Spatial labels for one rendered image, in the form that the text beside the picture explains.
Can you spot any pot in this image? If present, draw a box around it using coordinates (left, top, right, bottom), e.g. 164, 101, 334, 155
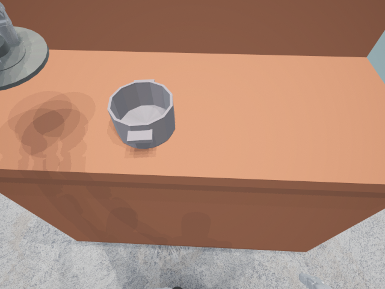
107, 79, 175, 149

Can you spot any lid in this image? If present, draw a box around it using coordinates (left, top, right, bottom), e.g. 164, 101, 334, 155
0, 26, 49, 91

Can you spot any robot left hand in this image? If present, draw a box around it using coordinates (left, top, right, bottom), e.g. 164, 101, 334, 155
0, 2, 19, 64

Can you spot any robot right hand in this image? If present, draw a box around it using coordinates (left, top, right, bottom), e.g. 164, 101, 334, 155
299, 273, 332, 289

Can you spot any table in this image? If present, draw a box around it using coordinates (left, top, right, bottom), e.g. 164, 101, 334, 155
0, 0, 385, 252

